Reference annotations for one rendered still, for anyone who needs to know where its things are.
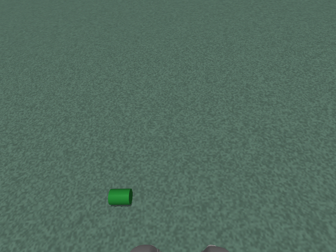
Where can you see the can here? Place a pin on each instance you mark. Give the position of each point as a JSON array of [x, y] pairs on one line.
[[120, 196]]

